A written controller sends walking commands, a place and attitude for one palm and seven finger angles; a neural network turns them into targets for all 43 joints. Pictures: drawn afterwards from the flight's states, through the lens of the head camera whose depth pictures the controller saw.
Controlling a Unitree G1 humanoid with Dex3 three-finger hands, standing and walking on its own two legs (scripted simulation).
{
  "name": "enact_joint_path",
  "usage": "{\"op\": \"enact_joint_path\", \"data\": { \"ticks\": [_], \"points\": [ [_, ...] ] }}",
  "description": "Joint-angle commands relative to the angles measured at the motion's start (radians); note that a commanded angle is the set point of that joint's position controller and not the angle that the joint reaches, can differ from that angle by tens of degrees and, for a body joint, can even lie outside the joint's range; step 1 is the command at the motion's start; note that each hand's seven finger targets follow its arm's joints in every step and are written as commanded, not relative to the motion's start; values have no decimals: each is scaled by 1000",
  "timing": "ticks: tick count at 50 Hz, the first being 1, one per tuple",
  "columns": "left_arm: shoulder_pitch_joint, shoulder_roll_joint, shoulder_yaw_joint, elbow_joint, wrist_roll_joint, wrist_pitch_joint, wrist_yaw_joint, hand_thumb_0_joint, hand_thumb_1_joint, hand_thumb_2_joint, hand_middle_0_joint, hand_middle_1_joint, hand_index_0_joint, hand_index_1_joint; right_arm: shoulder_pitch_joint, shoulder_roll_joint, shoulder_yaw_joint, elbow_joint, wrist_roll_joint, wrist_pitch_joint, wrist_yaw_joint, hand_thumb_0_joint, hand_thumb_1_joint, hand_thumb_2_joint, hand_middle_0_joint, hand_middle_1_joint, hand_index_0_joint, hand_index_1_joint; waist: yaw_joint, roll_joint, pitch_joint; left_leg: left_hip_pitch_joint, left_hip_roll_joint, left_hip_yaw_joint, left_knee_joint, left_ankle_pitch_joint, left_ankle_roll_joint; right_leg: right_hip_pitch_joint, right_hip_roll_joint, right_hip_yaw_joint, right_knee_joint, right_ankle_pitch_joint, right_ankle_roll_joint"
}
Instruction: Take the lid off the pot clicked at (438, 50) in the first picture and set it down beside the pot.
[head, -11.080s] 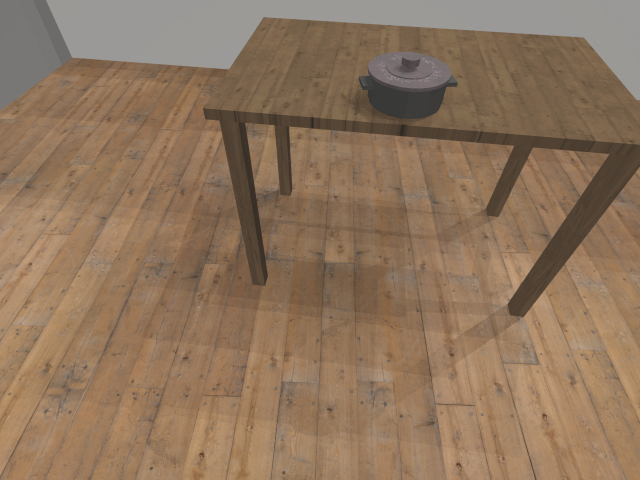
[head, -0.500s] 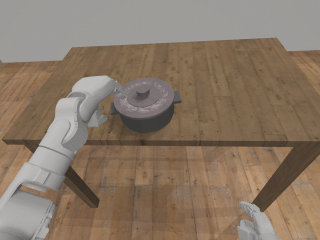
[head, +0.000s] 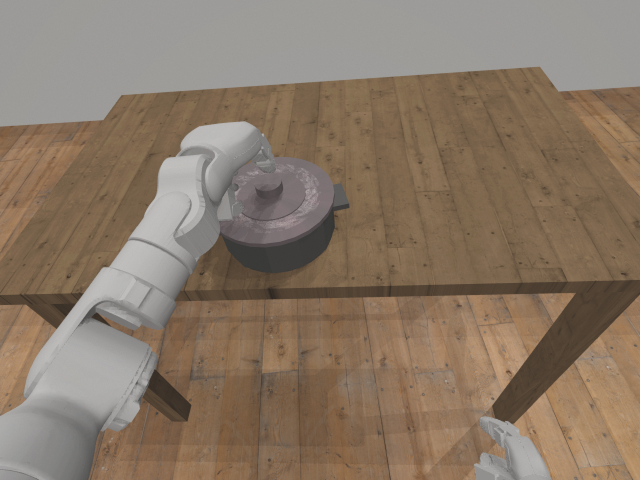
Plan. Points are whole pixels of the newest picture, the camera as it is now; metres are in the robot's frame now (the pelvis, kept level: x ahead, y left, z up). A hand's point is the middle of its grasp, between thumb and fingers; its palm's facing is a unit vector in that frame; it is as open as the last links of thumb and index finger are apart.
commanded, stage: move the open hand above the knob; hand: left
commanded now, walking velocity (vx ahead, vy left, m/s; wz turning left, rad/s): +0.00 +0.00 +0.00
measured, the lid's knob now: (268, 186) +0.51 +0.11 +0.09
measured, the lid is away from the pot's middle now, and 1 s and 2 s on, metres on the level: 0.00 0.00 0.00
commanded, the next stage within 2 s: lower the open fingers around the knob in 1.02 s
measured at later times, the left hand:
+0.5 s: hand (265, 156) +0.49 +0.10 +0.16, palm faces -0.30 -0.06 -0.95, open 9.9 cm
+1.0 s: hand (254, 162) +0.47 +0.11 +0.17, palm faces -0.29 -0.05 -0.96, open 9.9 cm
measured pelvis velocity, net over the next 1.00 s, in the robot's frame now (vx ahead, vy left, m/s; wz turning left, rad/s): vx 0.01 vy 0.01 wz -0.02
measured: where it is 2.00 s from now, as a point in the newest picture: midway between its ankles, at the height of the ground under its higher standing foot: outside the picture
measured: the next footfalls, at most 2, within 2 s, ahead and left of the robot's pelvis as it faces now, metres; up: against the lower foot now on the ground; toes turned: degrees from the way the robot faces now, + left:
none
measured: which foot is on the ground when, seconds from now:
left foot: down 0.00-1.00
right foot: down 0.00-1.00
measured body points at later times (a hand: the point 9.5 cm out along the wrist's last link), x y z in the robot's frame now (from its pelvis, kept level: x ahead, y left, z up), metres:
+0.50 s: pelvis +0.01 +0.01 +0.00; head +0.05 -0.03 +0.45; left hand +0.50 +0.10 +0.21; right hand +0.09 -0.26 -0.14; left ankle +0.01 +0.13 -0.74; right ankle -0.03 -0.13 -0.74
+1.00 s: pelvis +0.01 +0.01 +0.00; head +0.03 -0.03 +0.45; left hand +0.48 +0.11 +0.22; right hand +0.15 -0.24 -0.13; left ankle +0.01 +0.13 -0.74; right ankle -0.03 -0.13 -0.74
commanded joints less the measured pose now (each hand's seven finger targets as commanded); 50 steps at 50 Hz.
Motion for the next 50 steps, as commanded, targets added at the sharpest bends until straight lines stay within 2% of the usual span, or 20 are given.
{"op": "enact_joint_path", "data": {
  "ticks": [1, 5, 7, 9, 12, 15, 17, 20, 22, 25, 26, 29, 33, 34, 37, 41, 44, 46, 49, 50],
  "points": [
    [-521, 219, 156, -45, 32, -11, 53, 0, -323, 1523, -853, -81, -853, -81, -69, -110, -38, -117, -4, -31, -12, 0, -900, -900, 200, 300, 200, 300, -13, -166, -364, 192, -65, 53, 15, 315, 62, 61, 77, -51, -45, 440, -47],
    [-616, 158, 95, 16, 39, -13, 54, 0, -323, 1523, -853, -81, -853, -81, -62, -107, -36, -107, 0, -24, -17, 0, -900, -900, 200, 300, 200, 300, -33, -155, -357, 191, -66, 58, 3, 298, 63, 44, 76, -48, -53, 426, -45],
    [-678, 193, 121, -13, 39, -26, 59, 0, -323, 1523, -853, -81, -853, -81, -51, -110, -40, -106, -3, -27, -19, 0, -900, -900, 200, 300, 200, 300, -34, -134, -399, 210, -65, 55, 3, 316, 65, 64, 75, -41, -53, 448, -46],
    [-713, 152, 94, -26, 36, -35, 63, 0, -323, 1523, -853, -81, -853, -81, -37, -105, -47, -105, -6, -33, -19, 0, -900, -900, 200, 300, 200, 300, -42, -117, -449, 251, -67, 54, 17, 376, 69, 66, 78, -38, -47, 490, -46],
    [-699, 149, 99, 140, 43, -29, 71, 0, -323, 1523, -853, -81, -853, -81, 0, -113, -46, -72, -2, -26, -25, 0, -900, -900, 200, 300, 200, 300, -55, -171, -373, 196, -62, 61, -2, 323, 67, 42, 80, -45, -61, 457, -43],
    [-807, 140, 89, 132, 43, -43, 84, 0, -323, 1523, -853, -81, -853, -81, 23, -115, -52, -60, -5, -35, -28, 0, -900, -900, 200, 300, 200, 300, -66, -139, -426, 230, -63, 61, 1, 342, 71, 36, 81, -41, -60, 469, -43],
    [-784, 205, 148, 144, 53, -59, 94, 0, -323, 1523, -853, -81, -853, -81, 35, -118, -52, -64, -11, -39, -27, 0, -900, -900, 200, 300, 200, 300, -46, -134, -481, 230, -61, 56, 2, 377, 74, 78, 79, -35, -50, 496, -44],
    [-722, 171, 129, 238, 63, -52, 98, 0, -323, 1523, -853, -81, -853, -81, 46, -119, -54, -55, -6, -30, -24, 0, -900, -900, 200, 300, 200, 300, -48, -157, -418, 191, -55, 72, -6, 379, 72, 64, 79, -39, -54, 504, -41],
    [-717, 183, 139, 243, 61, -53, 100, 0, -323, 1523, -853, -81, -853, -81, 46, -126, -56, -60, -6, -26, -22, 0, -900, -900, 200, 300, 200, 300, -45, -173, -422, 183, -53, 73, -14, 371, 74, 73, 79, -36, -58, 500, -40],
    [-794, 171, 128, 82, 57, -72, 104, 0, -323, 1523, -853, -81, -853, -81, 44, -117, -67, -81, -9, -40, -13, 0, -900, -900, 200, 300, 200, 300, -42, -85, -528, 288, -48, 60, 12, 500, 78, 71, 80, -29, -48, 540, -40],
    [-767, 193, 153, 61, 58, -75, 106, 0, -323, 1523, -853, -81, -853, -81, 50, -120, -74, -87, -14, -43, -11, 0, -900, -900, 200, 300, 200, 300, -35, -98, -552, 305, -45, 54, 25, 550, 80, 82, 83, -31, -47, 566, -40],
    [-676, 188, 158, 180, 59, -41, 108, 0, -323, 1523, -853, -81, -853, -81, 49, -125, -68, -69, -7, -29, -5, 0, -900, -900, 200, 300, 200, 300, -33, -189, -433, 214, -45, 74, 2, 466, 77, 74, 84, -40, -55, 541, -35],
    [-737, 145, 108, 65, 57, -35, 104, 0, -323, 1523, -853, -81, -853, -81, 19, -117, -68, -85, -5, -31, -4, 0, -900, -900, 200, 300, 200, 300, -40, -131, -471, 266, -48, 68, 7, 475, 80, 62, 83, -35, -56, 528, -38],
    [-717, 149, 111, 105, 55, -25, 101, 0, -323, 1523, -853, -81, -853, -81, 15, -117, -66, -81, -4, -30, -7, 0, -900, -900, 200, 300, 200, 300, -41, -148, -442, 256, -51, 69, 11, 458, 81, 50, 85, -35, -60, 521, -39],
    [-739, 188, 137, 71, 52, -28, 98, 0, -323, 1523, -853, -81, -853, -81, 7, -116, -62, -83, -4, -33, -14, 0, -900, -900, 200, 300, 200, 300, -37, -136, -466, 259, -51, 68, 4, 428, 79, 67, 80, -32, -56, 509, -40],
    [-713, 79, 54, 129, 48, -11, 83, 0, -323, 1523, -853, -81, -853, -81, -5, -110, -58, -76, -2, -27, -14, 0, -900, -900, 200, 300, 200, 300, -50, -145, -396, 250, -53, 64, -2, 389, 70, 12, 83, -41, -69, 460, -44],
    [-789, 118, 77, 155, 44, -17, 81, 0, -323, 1523, -853, -81, -853, -81, -6, -109, -47, -65, -2, -28, -28, 0, -900, -900, 200, 300, 200, 300, -59, -160, -380, 232, -58, 65, -11, 328, 71, 13, 79, -38, -72, 439, -43],
    [-823, 158, 102, 153, 50, -32, 85, 0, -323, 1523, -853, -81, -853, -81, -1, -111, -47, -63, -5, -33, -36, 0, -900, -900, 200, 300, 200, 300, -57, -151, -413, 233, -58, 64, -13, 315, 70, 28, 77, -33, -73, 432, -45],
    [-807, 93, 54, 199, 59, -40, 88, 0, -323, 1523, -853, -81, -853, -81, 2, -98, -44, -60, -4, -36, -39, 0, -900, -900, 200, 300, 200, 300, -62, -147, -410, 238, -52, 61, -14, 323, 66, 14, 75, -37, -66, 418, -45],
    [-798, 119, 81, 215, 62, -39, 91, 0, -323, 1523, -853, -81, -853, -81, 5, -103, -44, -56, -5, -34, -38, 0, -900, -900, 200, 300, 200, 300, -58, -146, -406, 232, -49, 61, -17, 327, 64, 18, 75, -35, -66, 419, -47]
  ]
}}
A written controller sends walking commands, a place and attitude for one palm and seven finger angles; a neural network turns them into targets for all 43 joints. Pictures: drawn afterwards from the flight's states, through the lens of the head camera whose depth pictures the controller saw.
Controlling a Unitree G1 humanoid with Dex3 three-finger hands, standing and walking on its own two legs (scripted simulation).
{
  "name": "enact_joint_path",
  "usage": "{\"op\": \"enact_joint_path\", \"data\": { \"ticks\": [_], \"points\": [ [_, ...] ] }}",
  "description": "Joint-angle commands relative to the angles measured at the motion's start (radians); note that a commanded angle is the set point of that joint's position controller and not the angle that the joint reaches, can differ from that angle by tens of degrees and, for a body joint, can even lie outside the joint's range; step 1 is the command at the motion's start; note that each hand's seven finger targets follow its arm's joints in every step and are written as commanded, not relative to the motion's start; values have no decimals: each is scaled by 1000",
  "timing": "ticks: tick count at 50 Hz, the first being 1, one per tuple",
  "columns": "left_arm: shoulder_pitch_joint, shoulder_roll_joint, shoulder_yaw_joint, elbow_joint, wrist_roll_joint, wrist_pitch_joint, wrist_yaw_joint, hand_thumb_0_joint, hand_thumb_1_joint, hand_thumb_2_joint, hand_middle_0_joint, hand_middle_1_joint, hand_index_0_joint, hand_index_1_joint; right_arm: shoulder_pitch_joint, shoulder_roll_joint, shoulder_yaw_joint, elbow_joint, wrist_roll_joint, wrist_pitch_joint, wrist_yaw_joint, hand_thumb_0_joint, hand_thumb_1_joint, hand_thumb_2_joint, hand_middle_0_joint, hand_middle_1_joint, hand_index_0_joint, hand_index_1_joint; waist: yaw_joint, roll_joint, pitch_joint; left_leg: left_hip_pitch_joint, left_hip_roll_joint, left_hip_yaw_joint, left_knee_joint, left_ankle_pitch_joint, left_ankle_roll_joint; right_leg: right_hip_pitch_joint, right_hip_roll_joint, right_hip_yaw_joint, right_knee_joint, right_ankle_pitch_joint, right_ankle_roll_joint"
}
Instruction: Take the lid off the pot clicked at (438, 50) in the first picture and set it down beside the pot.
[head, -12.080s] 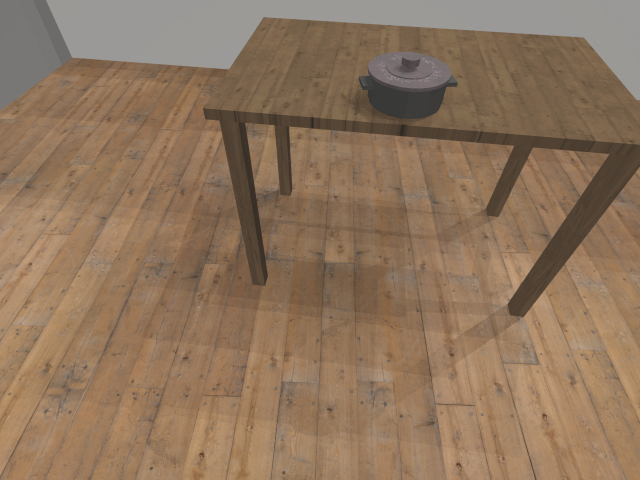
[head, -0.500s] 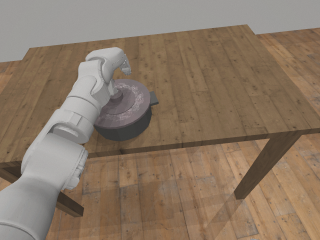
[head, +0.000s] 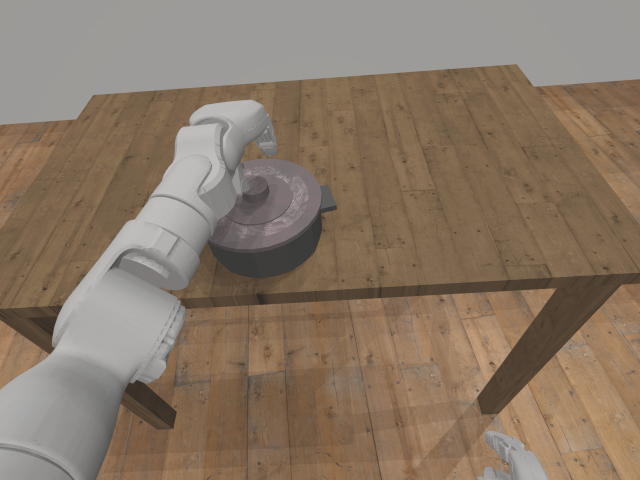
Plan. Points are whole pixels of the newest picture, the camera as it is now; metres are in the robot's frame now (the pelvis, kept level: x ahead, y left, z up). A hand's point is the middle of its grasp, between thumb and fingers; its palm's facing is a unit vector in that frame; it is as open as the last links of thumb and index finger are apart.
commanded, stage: move the open hand above the knob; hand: left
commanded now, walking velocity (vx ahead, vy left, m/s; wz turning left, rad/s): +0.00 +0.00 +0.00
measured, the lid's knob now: (254, 189) +0.50 +0.11 +0.09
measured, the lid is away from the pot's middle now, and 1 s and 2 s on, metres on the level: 0.00 0.00 0.00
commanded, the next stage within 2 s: lower the open fingers around the knob in 0.02 s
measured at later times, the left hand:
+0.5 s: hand (254, 176) +0.47 +0.10 +0.14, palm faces -0.37 -0.07 -0.93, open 9.9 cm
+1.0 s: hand (248, 186) +0.47 +0.11 +0.12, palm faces -0.39 -0.07 -0.92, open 9.9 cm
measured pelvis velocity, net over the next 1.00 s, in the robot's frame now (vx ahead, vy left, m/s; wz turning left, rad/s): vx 0.00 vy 0.00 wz -0.02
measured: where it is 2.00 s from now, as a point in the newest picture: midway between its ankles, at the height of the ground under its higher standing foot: outside the picture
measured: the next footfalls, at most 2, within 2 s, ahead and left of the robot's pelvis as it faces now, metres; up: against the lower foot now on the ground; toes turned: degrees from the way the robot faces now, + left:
none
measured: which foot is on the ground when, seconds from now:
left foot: down 0.00-1.00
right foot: down 0.00-1.00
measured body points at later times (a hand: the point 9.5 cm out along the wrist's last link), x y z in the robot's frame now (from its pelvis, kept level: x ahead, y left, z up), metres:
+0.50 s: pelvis +0.00 +0.00 +0.00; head +0.03 -0.03 +0.45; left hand +0.49 +0.10 +0.19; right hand +0.07 -0.26 -0.14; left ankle +0.00 +0.12 -0.74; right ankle -0.03 -0.14 -0.74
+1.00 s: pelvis +0.00 +0.00 +0.00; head +0.04 -0.02 +0.45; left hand +0.49 +0.11 +0.17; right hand +0.09 -0.26 -0.14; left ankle +0.00 +0.12 -0.74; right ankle -0.03 -0.14 -0.74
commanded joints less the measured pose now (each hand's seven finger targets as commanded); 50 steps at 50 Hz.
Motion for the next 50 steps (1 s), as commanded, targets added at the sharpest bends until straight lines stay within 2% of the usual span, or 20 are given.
{"op": "enact_joint_path", "data": {
  "ticks": [1, 3, 6, 8, 11, 14, 15, 18, 21, 22, 24, 26, 29, 32, 35, 40, 42, 46, 48, 50],
  "points": [
    [-562, 193, 86, -147, 31, -15, 47, 0, -323, 1523, -853, -81, -853, -81, -16, -117, -36, -94, -9, -22, -12, 0, -900, -900, 200, 300, 200, 300, -23, -125, -396, 248, -47, 34, 24, 324, 53, 50, 79, -61, -30, 409, -59],
    [-570, 150, 50, -132, 28, -14, 43, 0, -323, 1523, -853, -81, -853, -81, -19, -111, -31, -94, -8, -20, -11, 0, -900, -900, 200, 300, 200, 300, -30, -117, -373, 245, -48, 36, 23, 322, 53, 37, 79, -62, -31, 407, -58],
    [-580, 182, 80, -127, 30, -16, 45, 0, -323, 1523, -853, -81, -853, -81, -9, -119, -35, -90, -9, -20, -12, 0, -900, -900, 200, 300, 200, 300, -29, -118, -373, 240, -46, 35, 19, 312, 52, 38, 82, -61, -37, 401, -60],
    [-633, 148, 47, -84, 20, 34, 19, 0, -323, 1523, -853, -81, -853, -81, -9, -118, -33, -71, -10, -17, -9, 0, -900, -900, 200, 300, 200, 300, -32, -116, -391, 248, -55, 30, 13, 302, 56, 35, 84, -65, -33, 403, -58],
    [-598, 224, 115, -65, 26, 24, 9, 0, -323, 1523, -853, -81, -853, -81, 11, -130, -36, -71, -22, -32, -15, 0, -900, -900, 200, 300, 200, 300, -20, -150, -412, 238, -59, 32, 21, 307, 63, 65, 87, -60, -37, 429, -57],
    [-549, 150, 53, -24, 28, 16, 0, 0, -323, 1523, -853, -81, -853, -81, 22, -129, -37, -70, -15, -29, -18, 0, -900, -900, 200, 300, 200, 300, -36, -181, -340, 211, -56, 46, 15, 284, 66, 32, 86, -63, -43, 415, -51],
    [-566, 187, 82, -54, 29, 7, 5, 0, -323, 1523, -853, -81, -853, -81, 25, -134, -40, -70, -15, -29, -18, 0, -900, -900, 200, 300, 200, 300, -35, -178, -359, 217, -52, 45, 13, 279, 65, 38, 87, -62, -41, 405, -51],
    [-596, 160, 55, -70, 23, -14, 14, 0, -323, 1523, -853, -81, -853, -81, 32, -131, -40, -73, -14, -35, -21, 0, -900, -900, 200, 300, 200, 300, -43, -138, -361, 224, -53, 43, 15, 273, 65, 20, 90, -62, -39, 389, -54],
    [-596, 283, 149, -52, 35, -27, 43, 0, -323, 1523, -853, -81, -853, -81, 57, -142, -43, -64, -18, -42, -29, 0, -900, -900, 200, 300, 200, 300, -26, -140, -393, 211, -52, 45, 12, 253, 69, 47, 90, -53, -43, 381, -54],
    [-629, 284, 143, -89, 42, -38, 53, 0, -323, 1523, -853, -81, -853, -81, 58, -135, -43, -72, -15, -48, -31, 0, -900, -900, 200, 300, 200, 300, -31, -132, -435, 225, -49, 46, 12, 272, 71, 66, 86, -48, -36, 401, -52],
    [-583, 202, 87, -44, 47, -37, 60, 0, -323, 1523, -853, -81, -853, -81, 63, -126, -47, -66, -13, -54, -29, 0, -900, -900, 200, 300, 200, 300, -35, -125, -417, 236, -47, 48, 25, 301, 72, 37, 89, -54, -35, 406, -53],
    [-543, 264, 145, -34, 46, -32, 67, 0, -323, 1523, -853, -81, -853, -81, 69, -141, -51, -62, -15, -52, -25, 0, -900, -900, 200, 300, 200, 300, -19, -131, -430, 222, -45, 48, 23, 333, 69, 66, 90, -53, -30, 437, -54],
    [-541, 178, 76, -12, 33, -19, 60, 0, -323, 1523, -853, -81, -853, -81, 64, -138, -51, -60, -9, -46, -22, 0, -900, -900, 200, 300, 200, 300, -44, -125, -374, 217, -43, 57, 25, 302, 69, 18, 90, -56, -38, 410, -49],
    [-588, 248, 126, -52, 30, -38, 64, 0, -323, 1523, -853, -81, -853, -81, 72, -142, -53, -60, -14, -53, -30, 0, -900, -900, 200, 300, 200, 300, -47, -123, -408, 228, -46, 54, 36, 317, 74, 33, 89, -50, -33, 438, -49],
    [-555, 218, 99, -43, 40, -50, 65, 0, -323, 1523, -853, -81, -853, -81, 79, -136, -55, -58, -13, -52, -30, 0, -900, -900, 200, 300, 200, 300, -50, -108, -430, 244, -43, 53, 51, 364, 73, 24, 90, -53, -23, 456, -49],
    [-495, 152, 65, 31, 28, -44, 66, 0, -323, 1523, -853, -81, -853, -81, 82, -138, -58, -42, -12, -39, -22, 0, -900, -900, 200, 300, 200, 300, -64, -120, -383, 234, -36, 47, 64, 375, 67, -27, 93, -60, -15, 433, -49],
    [-527, 196, 97, -4, 27, -45, 72, 0, -323, 1523, -853, -81, -853, -81, 84, -142, -56, -43, -14, -33, -21, 0, -900, -900, 200, 300, 200, 300, -60, -107, -400, 231, -36, 48, 63, 377, 67, -10, 90, -59, -12, 447, -50],
    [-522, 150, 63, 9, 29, -38, 68, 0, -323, 1523, -853, -81, -853, -81, 73, -137, -57, -43, -13, -24, -20, 0, -900, -900, 200, 300, 200, 300, -65, -108, -394, 230, -33, 47, 71, 375, 65, -26, 90, -61, -11, 436, -51],
    [-518, 221, 119, -19, 28, -45, 72, 0, -323, 1523, -853, -81, -853, -81, 73, -137, -53, -49, -16, -25, -21, 0, -900, -900, 200, 300, 200, 300, -47, -108, -441, 235, -35, 45, 70, 388, 67, 14, 88, -57, -3, 459, -51],
    [-505, 166, 69, 11, 29, -38, 66, 0, -323, 1523, -853, -81, -853, -81, 66, -134, -50, -51, -11, -20, -22, 0, -900, -900, 200, 300, 200, 300, -61, -123, -396, 213, -35, 52, 68, 373, 66, -5, 87, -59, -6, 453, -50]
  ]
}}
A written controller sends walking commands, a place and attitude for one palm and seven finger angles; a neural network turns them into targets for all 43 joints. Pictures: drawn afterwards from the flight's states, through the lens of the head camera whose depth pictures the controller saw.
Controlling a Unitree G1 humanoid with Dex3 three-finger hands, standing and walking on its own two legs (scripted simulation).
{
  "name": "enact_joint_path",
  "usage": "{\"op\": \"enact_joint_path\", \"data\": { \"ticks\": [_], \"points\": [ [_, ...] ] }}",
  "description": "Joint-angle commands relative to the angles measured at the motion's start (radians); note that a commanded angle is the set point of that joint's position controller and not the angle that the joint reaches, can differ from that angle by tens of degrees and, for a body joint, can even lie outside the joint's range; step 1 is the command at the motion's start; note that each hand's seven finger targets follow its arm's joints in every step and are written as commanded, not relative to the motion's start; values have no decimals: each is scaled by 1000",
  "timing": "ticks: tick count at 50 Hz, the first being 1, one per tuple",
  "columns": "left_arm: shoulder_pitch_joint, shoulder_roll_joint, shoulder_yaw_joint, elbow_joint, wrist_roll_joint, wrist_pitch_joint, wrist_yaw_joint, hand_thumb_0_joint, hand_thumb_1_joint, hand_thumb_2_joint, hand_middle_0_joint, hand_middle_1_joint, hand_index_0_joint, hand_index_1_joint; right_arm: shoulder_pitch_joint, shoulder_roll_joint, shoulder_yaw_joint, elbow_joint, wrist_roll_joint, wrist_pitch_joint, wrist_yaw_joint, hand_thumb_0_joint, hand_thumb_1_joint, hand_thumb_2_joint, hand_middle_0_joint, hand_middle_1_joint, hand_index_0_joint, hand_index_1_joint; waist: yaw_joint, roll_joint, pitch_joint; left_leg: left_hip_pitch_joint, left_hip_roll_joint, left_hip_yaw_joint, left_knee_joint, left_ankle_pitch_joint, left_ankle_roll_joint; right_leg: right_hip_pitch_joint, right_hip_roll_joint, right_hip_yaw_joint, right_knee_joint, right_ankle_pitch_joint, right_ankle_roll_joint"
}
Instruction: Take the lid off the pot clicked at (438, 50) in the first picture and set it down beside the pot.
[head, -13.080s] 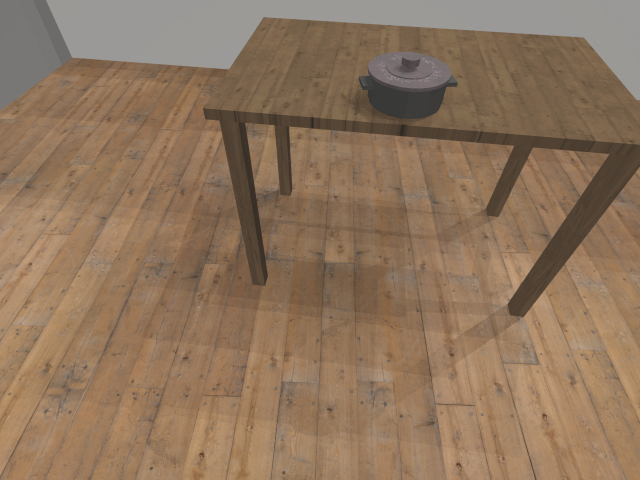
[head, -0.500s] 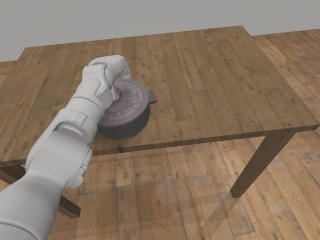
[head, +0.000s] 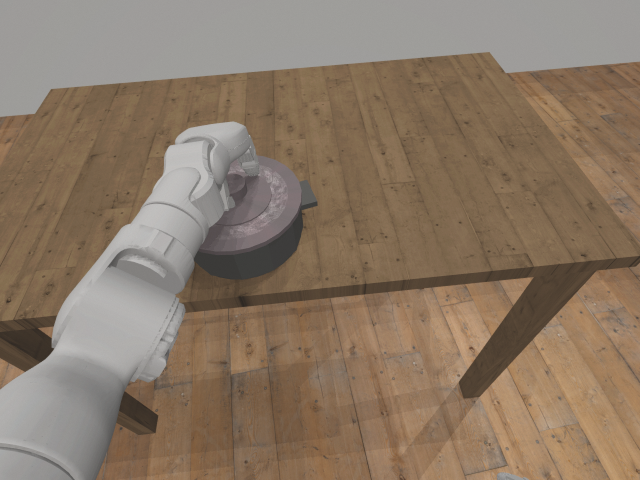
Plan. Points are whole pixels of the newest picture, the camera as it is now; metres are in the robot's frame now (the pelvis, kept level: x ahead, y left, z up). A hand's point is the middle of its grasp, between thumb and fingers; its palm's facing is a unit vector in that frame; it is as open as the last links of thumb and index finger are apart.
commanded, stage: lower the open fingers around the knob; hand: left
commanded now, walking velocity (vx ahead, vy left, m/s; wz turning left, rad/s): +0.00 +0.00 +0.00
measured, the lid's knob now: (231, 187) +0.49 +0.12 +0.09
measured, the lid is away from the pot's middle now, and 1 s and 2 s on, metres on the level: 0.00 0.00 0.00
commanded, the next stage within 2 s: close the fingers and squeeze the knob in 0.18 s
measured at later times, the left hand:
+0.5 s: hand (227, 190) +0.46 +0.11 +0.12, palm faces -0.39 -0.06 -0.92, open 9.9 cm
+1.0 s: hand (224, 189) +0.46 +0.12 +0.11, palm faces -0.39 -0.08 -0.92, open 7.8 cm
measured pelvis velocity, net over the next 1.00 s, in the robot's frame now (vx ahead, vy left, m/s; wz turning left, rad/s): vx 0.00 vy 0.00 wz -0.01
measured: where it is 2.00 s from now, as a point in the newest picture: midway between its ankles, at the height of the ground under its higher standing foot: outside the picture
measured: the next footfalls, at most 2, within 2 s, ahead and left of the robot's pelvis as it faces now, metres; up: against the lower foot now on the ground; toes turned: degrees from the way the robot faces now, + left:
none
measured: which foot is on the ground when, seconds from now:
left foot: down 0.00-1.00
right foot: down 0.00-1.00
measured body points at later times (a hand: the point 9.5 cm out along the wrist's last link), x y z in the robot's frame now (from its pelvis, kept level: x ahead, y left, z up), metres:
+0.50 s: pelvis -0.01 +0.00 +0.00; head +0.03 -0.03 +0.45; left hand +0.48 +0.12 +0.17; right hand +0.07 -0.27 -0.14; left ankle -0.01 +0.12 -0.74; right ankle -0.03 -0.14 -0.74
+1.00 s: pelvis +0.00 +0.00 +0.00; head +0.03 -0.03 +0.45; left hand +0.48 +0.12 +0.17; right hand +0.08 -0.27 -0.14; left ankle -0.01 +0.12 -0.74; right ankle -0.03 -0.14 -0.74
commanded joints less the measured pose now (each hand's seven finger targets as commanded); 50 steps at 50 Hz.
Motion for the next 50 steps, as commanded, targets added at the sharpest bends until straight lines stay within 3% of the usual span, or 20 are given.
{"op": "enact_joint_path", "data": {
  "ticks": [1, 3, 5, 7, 9, 11, 14, 15, 18, 19, 21, 24, 27, 30, 32, 37, 39, 42, 45, 50],
  "points": [
    [-519, 154, 22, -185, 13, -7, 26, 0, -323, 1523, -853, -81, -853, -81, -7, -132, -42, -98, -3, -20, -12, 0, -900, -900, 200, 300, 200, 300, -15, -100, -392, 285, -43, 27, 37, 404, 62, 50, 80, -82, -24, 455, -55],
    [-499, 209, 64, -178, 15, -10, 30, 0, -323, 1523, -853, -81, -853, -81, -12, -133, -37, -102, -4, -19, -13, 0, -900, -900, 200, 300, 200, 300, -4, -109, -387, 272, -46, 28, 33, 388, 63, 67, 79, -81, -21, 455, -56],
    [-485, 171, 29, -158, 14, -5, 28, 0, -323, 1523, -853, -81, -853, -81, -16, -132, -34, -104, 0, -16, -16, 0, -900, -900, 200, 300, 200, 300, -13, -123, -363, 257, -46, 31, 26, 356, 63, 56, 79, -83, -25, 433, -54],
    [-491, 210, 61, -172, 17, -9, 32, 0, -323, 1523, -853, -81, -853, -81, -18, -134, -36, -103, -2, -16, -18, 0, -900, -900, 200, 300, 200, 300, -6, -115, -372, 260, -45, 33, 27, 359, 63, 65, 78, -79, -25, 441, -56],
    [-498, 169, 26, -166, 16, -7, 32, 0, -323, 1523, -853, -81, -853, -81, -17, -130, -36, -100, 0, -17, -18, 0, -900, -900, 200, 300, 200, 300, -13, -107, -362, 262, -46, 33, 26, 342, 63, 50, 79, -81, -27, 425, -56],
    [-501, 202, 55, -175, 16, -10, 35, 0, -323, 1523, -853, -81, -853, -81, -13, -136, -38, -97, -4, -18, -19, 0, -900, -900, 200, 300, 200, 300, -5, -100, -380, 267, -45, 29, 25, 339, 61, 56, 80, -81, -29, 417, -58],
    [-522, 162, 20, -191, 12, -14, 38, 0, -323, 1523, -853, -81, -853, -81, -14, -128, -36, -99, -1, -22, -17, 0, -900, -900, 200, 300, 200, 300, -11, -86, -387, 279, -45, 24, 25, 342, 61, 50, 79, -82, -24, 410, -57],
    [-505, 201, 60, -197, 12, -16, 40, 0, -90, 972, -491, -742, -491, -742, -10, -130, -38, -99, -5, -25, -17, 0, -900, -900, 200, 300, 200, 300, 1, -92, -399, 281, -44, 25, 27, 358, 61, 66, 80, -82, -20, 427, -58],
    [-506, 150, 11, -153, 12, -8, 39, 0, -65, 978, -493, -792, -493, -792, -12, -132, -36, -90, 0, -21, -19, 0, -900, -900, 200, 300, 200, 300, -21, -121, -338, 248, -45, 28, 21, 309, 61, 37, 81, -84, -30, 398, -55],
    [-518, 178, 30, -136, 11, -5, 43, 0, -57, 979, -495, -807, -495, -807, -9, -137, -35, -83, 1, -21, -22, 0, -900, -900, 200, 300, 200, 300, -23, -127, -318, 235, -46, 26, 14, 274, 61, 27, 82, -86, -35, 371, -55],
    [-561, 222, 65, -193, 9, -21, 52, 0, -39, 980, -498, -836, -498, -836, -9, -137, -36, -91, -3, -30, -24, 0, -900, -900, 200, 300, 200, 300, -7, -89, -382, 260, -47, 22, 10, 281, 60, 52, 81, -81, -30, 374, -59],
    [-559, 126, -10, -187, 12, -20, 49, 0, -12, 980, -506, -875, -506, -875, -4, -127, -38, -85, 0, -35, -20, 0, -900, -900, 200, 300, 200, 300, -25, -84, -382, 283, -41, 18, 20, 319, 58, 27, 82, -85, -24, 381, -57],
    [-535, 233, 81, -203, 13, -30, 61, 0, 17, 976, -516, -909, -516, -909, -1, -131, -39, -91, -8, -41, -22, 0, -900, -900, 200, 300, 200, 300, 0, -98, -434, 283, -46, 21, 25, 342, 63, 84, 79, -76, -20, 428, -57],
    [-522, 173, 29, -144, 22, -7, 70, 0, 47, 970, -529, -939, -529, -939, -9, -131, -35, -83, 2, -32, -21, 0, -900, -900, 200, 300, 200, 300, -16, -125, -345, 236, -44, 28, 15, 300, 62, 46, 81, -82, -27, 396, -55],
    [-541, 235, 74, -158, 19, -10, 78, 0, 68, 964, -538, -957, -538, -957, -12, -134, -32, -87, -2, -34, -26, 0, -900, -900, 200, 300, 200, 300, -6, -125, -381, 232, -49, 28, 11, 289, 66, 80, 78, -76, -25, 407, -54],
    [-556, 247, 73, -140, 26, -3, 70, 0, 122, 943, -566, -996, -566, -996, -5, -134, -32, -84, -2, -34, -35, 0, -900, -900, 200, 300, 200, 300, -18, -113, -390, 235, -48, 35, 18, 293, 68, 80, 76, -72, -24, 426, -52],
    [-527, 181, 27, -135, 19, -5, 55, 0, 144, 932, -578, -1009, -578, -1009, -7, -129, -33, -88, -1, -37, -32, 0, -900, -900, 200, 300, 200, 300, -17, -97, -392, 253, -49, 35, 28, 332, 67, 66, 78, -76, -20, 443, -54],
    [-541, 222, 59, -193, 12, -22, 42, 0, 179, 913, -598, -1025, -598, -1025, -3, -133, -37, -98, -5, -39, -30, 0, -900, -900, 200, 300, 200, 300, -13, -100, -428, 273, -49, 34, 36, 360, 70, 90, 78, -71, -18, 475, -52],
    [-492, 245, 78, -173, 18, -22, 36, 0, 216, 890, -619, -1039, -619, -1039, -5, -134, -38, -98, -3, -33, -29, 0, -900, -900, 200, 300, 200, 300, -5, -114, -402, 259, -48, 39, 37, 376, 69, 95, 77, -72, -18, 491, -51],
    [-469, 200, 46, -214, 13, -24, 36, 0, 279, 844, -658, -1055, -658, -1055, -15, -131, -42, -101, 0, -28, -18, 0, -900, -900, 200, 300, 200, 300, -2, -88, -388, 288, -42, 33, 42, 420, 64, 69, 80, -78, -21, 474, -55]
  ]
}}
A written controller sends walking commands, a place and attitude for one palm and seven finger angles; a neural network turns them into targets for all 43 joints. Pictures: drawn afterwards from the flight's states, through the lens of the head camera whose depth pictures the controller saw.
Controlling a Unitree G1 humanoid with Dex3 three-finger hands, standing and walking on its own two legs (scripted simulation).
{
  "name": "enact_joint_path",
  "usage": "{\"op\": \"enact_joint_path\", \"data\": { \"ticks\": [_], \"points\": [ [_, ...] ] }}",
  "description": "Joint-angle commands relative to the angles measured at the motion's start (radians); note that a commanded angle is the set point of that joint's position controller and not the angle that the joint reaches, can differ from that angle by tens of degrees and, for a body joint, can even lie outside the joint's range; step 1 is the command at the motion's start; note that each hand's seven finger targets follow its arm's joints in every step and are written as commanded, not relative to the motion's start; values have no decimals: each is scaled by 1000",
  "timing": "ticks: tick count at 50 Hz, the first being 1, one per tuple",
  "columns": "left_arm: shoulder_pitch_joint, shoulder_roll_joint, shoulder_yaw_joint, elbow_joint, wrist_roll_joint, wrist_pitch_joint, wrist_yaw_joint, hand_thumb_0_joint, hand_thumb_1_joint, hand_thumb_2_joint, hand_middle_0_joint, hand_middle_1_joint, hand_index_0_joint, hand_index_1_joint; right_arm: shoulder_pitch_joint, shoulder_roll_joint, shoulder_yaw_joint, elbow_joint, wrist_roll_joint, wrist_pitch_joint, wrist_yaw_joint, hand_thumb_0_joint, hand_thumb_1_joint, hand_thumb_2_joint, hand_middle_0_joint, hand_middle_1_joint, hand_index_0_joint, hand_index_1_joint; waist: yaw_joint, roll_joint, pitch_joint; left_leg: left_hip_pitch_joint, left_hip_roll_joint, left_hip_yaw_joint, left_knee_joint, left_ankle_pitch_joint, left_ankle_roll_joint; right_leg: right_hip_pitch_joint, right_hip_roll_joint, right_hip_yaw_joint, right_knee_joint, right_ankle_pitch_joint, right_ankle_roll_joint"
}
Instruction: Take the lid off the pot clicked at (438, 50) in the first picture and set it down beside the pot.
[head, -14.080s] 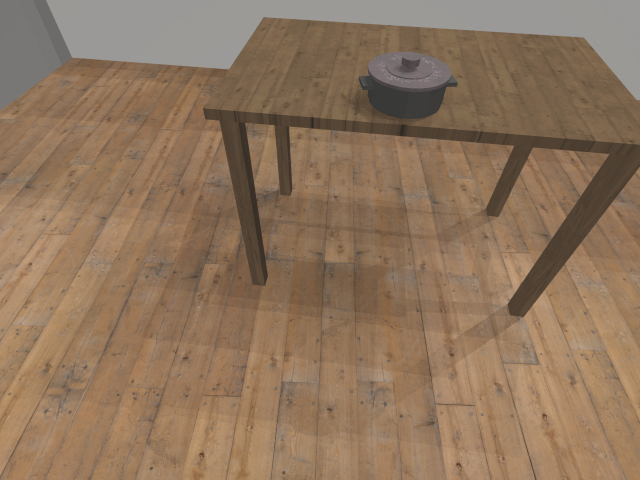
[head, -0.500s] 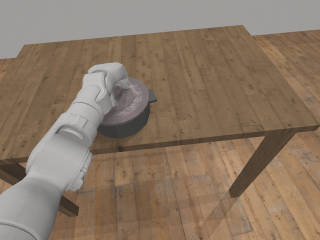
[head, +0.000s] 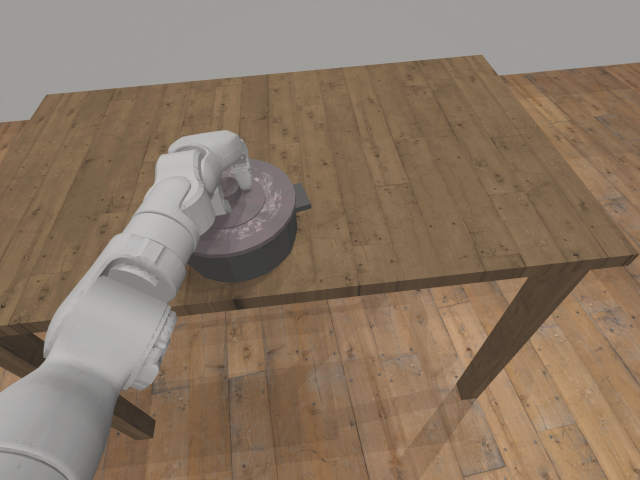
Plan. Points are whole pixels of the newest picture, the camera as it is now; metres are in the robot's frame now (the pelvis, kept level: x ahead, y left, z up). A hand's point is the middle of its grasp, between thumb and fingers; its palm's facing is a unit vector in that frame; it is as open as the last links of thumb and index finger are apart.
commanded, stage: close the fingers and squeeze the knob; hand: left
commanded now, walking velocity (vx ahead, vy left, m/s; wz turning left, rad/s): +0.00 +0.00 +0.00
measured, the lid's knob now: (225, 191) +0.49 +0.13 +0.09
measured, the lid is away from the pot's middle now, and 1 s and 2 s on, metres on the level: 0.00 0.00 0.01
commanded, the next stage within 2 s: lift the lid straight up in 1.14 s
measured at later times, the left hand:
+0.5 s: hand (218, 191) +0.46 +0.13 +0.12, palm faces -0.40 -0.07 -0.91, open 6.9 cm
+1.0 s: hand (218, 192) +0.46 +0.13 +0.12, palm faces -0.39 -0.09 -0.92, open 6.8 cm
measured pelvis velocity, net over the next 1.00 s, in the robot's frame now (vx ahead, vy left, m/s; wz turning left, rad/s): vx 0.00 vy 0.00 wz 0.00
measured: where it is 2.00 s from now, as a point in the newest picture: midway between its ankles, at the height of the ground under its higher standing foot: outside the picture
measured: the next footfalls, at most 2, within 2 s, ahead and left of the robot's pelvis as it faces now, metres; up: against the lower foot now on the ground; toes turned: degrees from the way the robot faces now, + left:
none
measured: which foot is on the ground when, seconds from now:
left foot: down 0.00-1.00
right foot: down 0.00-1.00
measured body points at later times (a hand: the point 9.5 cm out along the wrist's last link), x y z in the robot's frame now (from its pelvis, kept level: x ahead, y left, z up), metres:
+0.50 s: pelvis -0.01 +0.00 +0.00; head +0.03 -0.02 +0.45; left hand +0.48 +0.13 +0.17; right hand +0.08 -0.26 -0.14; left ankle -0.01 +0.12 -0.74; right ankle -0.03 -0.14 -0.74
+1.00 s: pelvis +0.00 +0.00 +0.00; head +0.03 -0.02 +0.45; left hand +0.48 +0.13 +0.17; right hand +0.07 -0.27 -0.14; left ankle -0.01 +0.12 -0.74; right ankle -0.03 -0.14 -0.74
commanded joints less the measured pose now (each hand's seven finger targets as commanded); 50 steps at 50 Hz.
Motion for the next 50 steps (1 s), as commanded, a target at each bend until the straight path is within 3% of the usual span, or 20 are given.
{"op": "enact_joint_path", "data": {
  "ticks": [1, 6, 7, 8, 11, 13, 19, 22, 24, 25, 27, 29, 30, 33, 38, 40, 42, 46, 47, 50],
  "points": [
    [-529, 177, 42, -206, 14, -7, 40, 0, 293, 833, -666, -1057, -666, -1057, -37, -123, -36, -104, -5, -23, -3, 0, -900, -900, 200, 300, 200, 300, 2, -86, -387, 278, -53, 28, 39, 414, 71, 57, 72, -84, -27, 473, -50],
    [-544, 196, 52, -205, 20, -4, 51, 0, 362, 772, -710, -1063, -710, -1063, -47, -122, -34, -98, -6, -25, -6, 0, -900, -900, 200, 300, 200, 300, 5, -95, -397, 277, -55, 25, 37, 394, 70, 63, 72, -83, -25, 463, -53],
    [-519, 196, 50, -158, 25, 5, 53, 0, 376, 758, -719, -1064, -719, -1064, -51, -121, -28, -94, -3, -19, -7, 0, -900, -900, 200, 300, 200, 300, 3, -103, -368, 253, -53, 25, 29, 358, 68, 54, 69, -84, -24, 435, -52],
    [-545, 152, 10, -160, 23, 10, 52, 0, 391, 744, -728, -1064, -728, -1064, -55, -119, -26, -92, 0, -16, -7, 0, -900, -900, 200, 300, 200, 300, -11, -98, -348, 248, -52, 26, 26, 337, 66, 33, 70, -87, -26, 418, -52],
    [-558, 183, 39, -142, 24, 12, 56, 0, 437, 696, -757, -1062, -757, -1062, -54, -125, -26, -87, -3, -17, -11, 0, -900, -900, 200, 300, 200, 300, -4, -99, -362, 240, -53, 22, 22, 315, 64, 39, 70, -86, -26, 401, -56],
    [-585, 135, 5, -164, 18, 7, 53, 0, 469, 660, -776, -1059, -776, -1059, -49, -114, -25, -92, -5, -22, -10, 0, -900, -900, 200, 300, 200, 300, -10, -83, -398, 272, -51, 16, 30, 360, 65, 39, 69, -86, -16, 420, -54],
    [-575, 166, 27, -56, 22, 17, 46, 0, 577, 525, -839, -1043, -839, -1043, -33, -130, -21, -72, -5, -16, -21, 0, -900, -900, 200, 300, 200, 300, -32, -136, -335, 215, -53, 20, 25, 288, 67, 13, 70, -86, -23, 389, -51],
    [-606, 169, 27, -103, 24, 0, 46, 0, 641, 433, -871, -1031, -871, -1031, -25, -126, -24, -78, -9, -25, -22, 0, -900, -900, 200, 300, 200, 300, -27, -98, -387, 242, -53, 20, 32, 307, 68, 23, 68, -83, -16, 400, -52],
    [-595, 137, 8, -106, 23, -6, 44, 0, 692, 354, -894, -1021, -894, -1021, -21, -122, -27, -80, -8, -27, -17, 0, -900, -900, 200, 300, 200, 300, -24, -100, -399, 252, -50, 14, 37, 339, 66, 22, 70, -85, -10, 405, -52],
    [-589, 121, -1, -103, 20, -6, 41, 0, 692, 354, -894, -1021, -894, -1021, -16, -123, -28, -81, -10, -28, -16, 0, -900, -900, 200, 300, 200, 300, -28, -99, -388, 254, -51, 18, 39, 339, 68, 15, 71, -86, -14, 408, -51],
    [-581, 163, 31, -99, 19, -8, 43, 0, 653, 395, -874, -1020, -870, -1020, -17, -129, -29, -79, -9, -26, -17, 0, -900, -900, 200, 300, 200, 300, -24, -114, -383, 240, -50, 20, 36, 332, 69, 26, 70, -85, -15, 412, -51],
    [-609, 106, -14, -119, 7, -12, 41, 0, 608, 442, -851, -1018, -843, -1017, -13, -123, -31, -79, -7, -32, -14, 0, -900, -900, 200, 300, 200, 300, -32, -102, -372, 252, -51, 17, 36, 322, 68, 6, 73, -89, -17, 396, -50],
    [-588, 141, 16, -90, 12, -8, 43, 0, 598, 454, -845, -1017, -835, -1016, -11, -129, -32, -71, -9, -32, -15, 0, -900, -900, 200, 300, 200, 300, -28, -112, -359, 240, -51, 17, 35, 312, 69, 6, 73, -88, -18, 391, -51],
    [-592, 152, 25, -148, 8, -20, 44, 0, 594, 471, -842, -1014, -828, -1013, -7, -124, -32, -83, -11, -40, -13, 0, -900, -900, 200, 300, 200, 300, -16, -101, -407, 261, -54, 20, 36, 340, 73, 39, 71, -84, -15, 423, -50],
    [-551, 203, 55, -90, 12, -8, 44, 0, 626, 491, -854, -1018, -839, -1013, -10, -133, -29, -79, -7, -35, -19, 0, -900, -900, 200, 300, 200, 300, -13, -138, -351, 203, -59, 31, 24, 277, 75, 49, 71, -81, -25, 409, -47],
    [-576, 170, 23, -115, 16, -10, 42, 0, 644, 500, -861, -1023, -847, -1014, -19, -128, -29, -81, -2, -34, -17, 0, -900, -900, 200, 300, 200, 300, -19, -107, -354, 223, -56, 29, 26, 290, 72, 30, 71, -82, -23, 400, -50],
    [-553, 224, 70, -135, 22, -17, 45, 0, 663, 510, -868, -1029, -857, -1015, -16, -129, -32, -86, -8, -36, -17, 0, -900, -900, 200, 300, 200, 300, 0, -107, -399, 237, -54, 30, 32, 325, 74, 65, 69, -80, -18, 428, -51],
    [-553, 201, 53, -179, 21, -19, 45, 0, 702, 532, -885, -1040, -877, -1019, -24, -124, -34, -97, -6, -34, -11, 0, -900, -900, 200, 300, 200, 300, 1, -86, -412, 260, -53, 29, 39, 363, 73, 64, 71, -81, -18, 448, -53],
    [-540, 235, 80, -172, 23, -17, 49, 0, 713, 538, -889, -1042, -881, -1020, -25, -125, -33, -99, -6, -33, -11, 0, -900, -900, 200, 300, 200, 300, 6, -100, -409, 252, -51, 31, 36, 357, 74, 78, 69, -78, -18, 451, -50],
    [-526, 216, 58, -157, 20, -6, 46, 0, 746, 555, -902, -1049, -894, -1023, -41, -124, -27, -104, -1, -24, -11, 0, -900, -900, 200, 300, 200, 300, 5, -106, -369, 221, -54, 35, 27, 329, 71, 75, 68, -80, -23, 439, -50]
  ]
}}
